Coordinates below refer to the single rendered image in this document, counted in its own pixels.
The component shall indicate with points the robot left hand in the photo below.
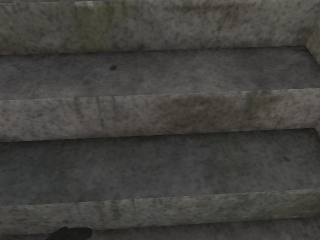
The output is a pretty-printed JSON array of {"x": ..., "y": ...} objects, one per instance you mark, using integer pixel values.
[{"x": 76, "y": 233}]

